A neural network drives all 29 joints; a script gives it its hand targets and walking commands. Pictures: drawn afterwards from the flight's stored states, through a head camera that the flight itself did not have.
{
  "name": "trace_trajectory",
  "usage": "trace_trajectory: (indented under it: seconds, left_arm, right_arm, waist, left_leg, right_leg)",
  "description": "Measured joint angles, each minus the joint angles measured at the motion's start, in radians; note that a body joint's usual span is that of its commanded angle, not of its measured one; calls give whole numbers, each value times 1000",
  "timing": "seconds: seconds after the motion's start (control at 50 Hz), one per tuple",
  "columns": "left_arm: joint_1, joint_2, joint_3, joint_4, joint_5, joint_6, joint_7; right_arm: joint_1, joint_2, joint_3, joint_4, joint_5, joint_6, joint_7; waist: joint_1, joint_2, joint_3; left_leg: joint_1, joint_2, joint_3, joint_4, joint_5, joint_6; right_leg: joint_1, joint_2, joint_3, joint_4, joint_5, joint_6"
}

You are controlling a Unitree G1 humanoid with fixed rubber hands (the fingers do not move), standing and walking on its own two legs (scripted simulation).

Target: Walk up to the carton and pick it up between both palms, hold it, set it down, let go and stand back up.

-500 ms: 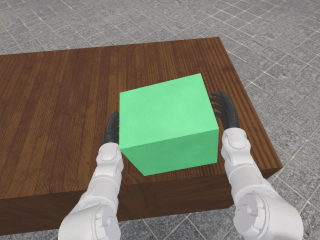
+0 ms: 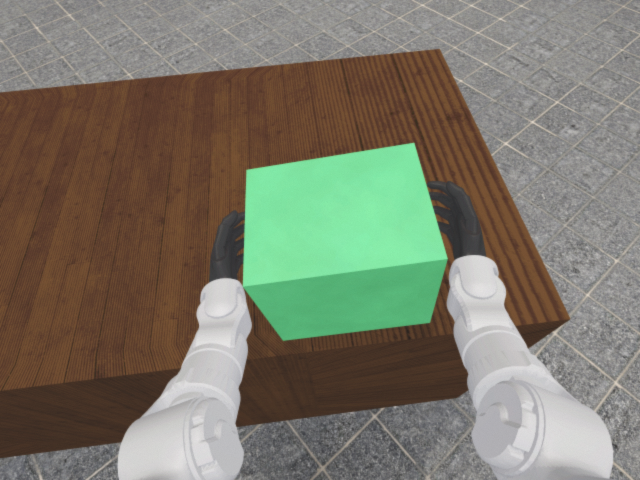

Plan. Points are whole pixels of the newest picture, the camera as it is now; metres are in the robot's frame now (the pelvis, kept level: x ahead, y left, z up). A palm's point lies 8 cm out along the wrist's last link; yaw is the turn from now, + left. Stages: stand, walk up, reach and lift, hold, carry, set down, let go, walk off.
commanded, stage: set down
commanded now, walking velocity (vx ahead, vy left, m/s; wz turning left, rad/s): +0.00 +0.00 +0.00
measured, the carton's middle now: (342, 250) +0.44 +0.03 -0.02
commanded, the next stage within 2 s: none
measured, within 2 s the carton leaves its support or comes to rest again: rests again in 0.24 s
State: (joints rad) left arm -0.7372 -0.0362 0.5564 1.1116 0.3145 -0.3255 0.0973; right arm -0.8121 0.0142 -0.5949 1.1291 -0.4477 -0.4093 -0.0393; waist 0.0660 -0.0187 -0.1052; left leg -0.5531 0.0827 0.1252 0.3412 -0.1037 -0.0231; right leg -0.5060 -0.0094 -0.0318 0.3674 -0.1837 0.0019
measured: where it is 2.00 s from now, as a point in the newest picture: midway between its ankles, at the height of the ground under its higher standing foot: outside the picture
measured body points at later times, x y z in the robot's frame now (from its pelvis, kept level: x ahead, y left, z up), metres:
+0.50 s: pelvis +0.00 +0.00 +0.00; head +0.12 +0.01 +0.43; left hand +0.40 +0.18 -0.01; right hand +0.43 -0.13 +0.00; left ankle +0.01 +0.14 -0.74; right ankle -0.03 -0.12 -0.74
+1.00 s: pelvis +0.00 +0.00 +0.00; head +0.12 +0.02 +0.43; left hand +0.40 +0.18 -0.01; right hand +0.43 -0.13 +0.00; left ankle +0.01 +0.14 -0.74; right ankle -0.03 -0.12 -0.74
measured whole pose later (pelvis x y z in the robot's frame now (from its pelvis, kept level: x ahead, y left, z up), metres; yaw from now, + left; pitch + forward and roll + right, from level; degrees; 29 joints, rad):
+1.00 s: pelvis +0.00 +0.00 +0.00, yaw +0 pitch +20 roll +0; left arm -0.74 -0.08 0.61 1.05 0.41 -0.40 0.09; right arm -0.77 0.04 -0.66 1.08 -0.49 -0.43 -0.02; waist 0.06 -0.03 -0.08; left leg -0.59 0.08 0.12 0.35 -0.10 -0.02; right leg -0.53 -0.01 -0.04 0.36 -0.17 0.00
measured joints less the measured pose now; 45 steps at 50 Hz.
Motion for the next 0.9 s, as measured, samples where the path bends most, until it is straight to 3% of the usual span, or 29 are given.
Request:
trace_trajectory:
  seconds: [0.9]
  left_arm:
    - [-2, -37, 52, -51, 85, -73, -10]
  right_arm:
    - [41, 16, -61, -38, -38, -22, 17]
  waist:
    - [-6, -13, 20]
  left_leg:
    - [-32, 1, -3, 5, 4, 5]
  right_leg:
    - [-22, 0, -9, -9, 8, 0]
